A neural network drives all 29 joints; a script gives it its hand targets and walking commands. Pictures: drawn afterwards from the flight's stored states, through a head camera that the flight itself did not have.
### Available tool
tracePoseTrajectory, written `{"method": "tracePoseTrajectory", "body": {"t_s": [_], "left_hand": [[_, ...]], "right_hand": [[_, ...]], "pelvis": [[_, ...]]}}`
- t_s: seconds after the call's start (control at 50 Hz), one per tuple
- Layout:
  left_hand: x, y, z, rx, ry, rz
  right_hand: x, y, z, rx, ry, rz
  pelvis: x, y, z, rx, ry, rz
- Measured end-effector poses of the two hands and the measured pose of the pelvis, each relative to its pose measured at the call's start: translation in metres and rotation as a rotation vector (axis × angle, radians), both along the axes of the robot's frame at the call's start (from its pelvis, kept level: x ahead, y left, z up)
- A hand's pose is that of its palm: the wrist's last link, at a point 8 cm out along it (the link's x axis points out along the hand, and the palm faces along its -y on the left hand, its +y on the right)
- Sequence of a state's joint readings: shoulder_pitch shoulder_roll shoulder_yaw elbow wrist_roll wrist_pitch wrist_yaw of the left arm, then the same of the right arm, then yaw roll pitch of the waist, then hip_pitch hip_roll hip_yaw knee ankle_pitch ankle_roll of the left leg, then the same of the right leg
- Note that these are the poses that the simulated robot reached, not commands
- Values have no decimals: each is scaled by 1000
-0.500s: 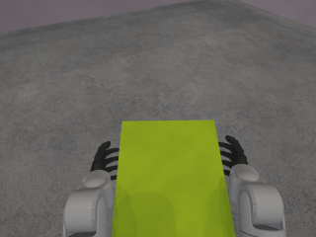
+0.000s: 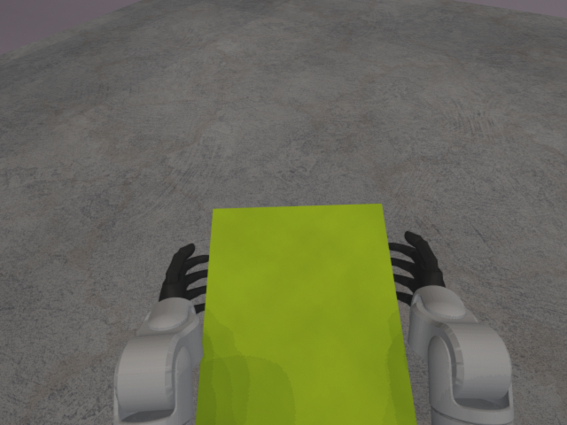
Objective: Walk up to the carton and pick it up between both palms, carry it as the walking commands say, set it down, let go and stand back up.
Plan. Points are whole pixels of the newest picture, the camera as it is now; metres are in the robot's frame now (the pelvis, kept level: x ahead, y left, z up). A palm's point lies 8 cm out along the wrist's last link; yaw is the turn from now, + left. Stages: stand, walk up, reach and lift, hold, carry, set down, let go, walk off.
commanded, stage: carry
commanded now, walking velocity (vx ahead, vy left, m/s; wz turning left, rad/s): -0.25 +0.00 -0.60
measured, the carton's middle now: (300, 321) +0.28 -0.01 +0.01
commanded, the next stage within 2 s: none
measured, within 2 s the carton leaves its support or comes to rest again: neither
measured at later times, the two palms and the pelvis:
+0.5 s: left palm out of the picture +0.10 +0.07 +0.10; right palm out of the picture +0.01 -0.21 +0.10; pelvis -0.19 +0.00 -0.01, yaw -18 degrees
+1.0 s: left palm out of the picture -0.08 +0.07 +0.09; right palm out of the picture -0.22 -0.18 +0.10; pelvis -0.37 +0.07 +0.00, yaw -33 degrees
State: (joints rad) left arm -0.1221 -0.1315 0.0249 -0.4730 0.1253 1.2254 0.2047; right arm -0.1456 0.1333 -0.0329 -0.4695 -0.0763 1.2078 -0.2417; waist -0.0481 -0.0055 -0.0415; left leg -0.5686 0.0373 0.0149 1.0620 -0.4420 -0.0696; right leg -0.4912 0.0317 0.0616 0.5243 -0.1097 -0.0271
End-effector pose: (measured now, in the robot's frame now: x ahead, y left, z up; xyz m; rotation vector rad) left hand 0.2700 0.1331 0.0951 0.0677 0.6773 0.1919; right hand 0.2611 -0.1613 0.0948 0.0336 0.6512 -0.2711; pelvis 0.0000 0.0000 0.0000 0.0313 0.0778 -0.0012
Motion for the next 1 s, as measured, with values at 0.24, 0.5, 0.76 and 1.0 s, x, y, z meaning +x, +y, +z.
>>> {"method": "tracePoseTrajectory", "body": {"t_s": [0.24, 0.5, 0.76, 1.0], "left_hand": [[-107, 12, -5, -78, 31, -34], [-173, -63, 9, -43, -41, -221], [-267, -121, -4, -1, 15, -471], [-349, -59, -10, -88, 48, -492]], "right_hand": [[-115, 13, 12, -93, 43, -32], [-246, -51, 7, -54, -9, -228], [-400, -85, -2, 3, 15, -469], [-483, -18, 10, -84, 65, -472]], "pelvis": [[-101, 17, 6, -45, -18, -112], [-194, -1, -7, -68, -5, -308], [-296, 14, 0, -11, -2, -466], [-372, 75, 3, -41, 1, -576]]}}
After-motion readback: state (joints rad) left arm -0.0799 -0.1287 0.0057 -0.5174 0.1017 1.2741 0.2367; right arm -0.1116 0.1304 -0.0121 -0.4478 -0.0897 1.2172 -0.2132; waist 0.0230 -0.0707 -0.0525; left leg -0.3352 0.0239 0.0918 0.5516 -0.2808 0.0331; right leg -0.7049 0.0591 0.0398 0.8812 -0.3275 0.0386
